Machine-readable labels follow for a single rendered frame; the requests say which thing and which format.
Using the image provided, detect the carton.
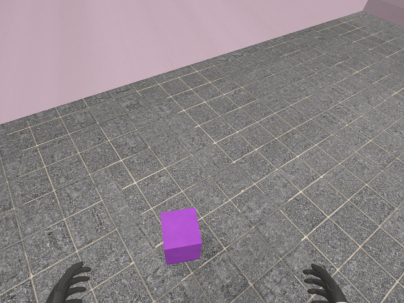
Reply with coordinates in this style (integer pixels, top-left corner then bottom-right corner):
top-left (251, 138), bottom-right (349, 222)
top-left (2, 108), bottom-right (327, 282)
top-left (160, 208), bottom-right (202, 265)

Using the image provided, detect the robot left hand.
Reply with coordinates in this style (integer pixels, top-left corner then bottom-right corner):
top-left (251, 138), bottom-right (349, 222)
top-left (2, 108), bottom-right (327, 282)
top-left (46, 261), bottom-right (91, 303)

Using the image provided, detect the robot right hand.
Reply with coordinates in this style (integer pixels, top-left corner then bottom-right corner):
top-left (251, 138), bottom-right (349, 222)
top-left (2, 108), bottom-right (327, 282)
top-left (303, 264), bottom-right (348, 303)

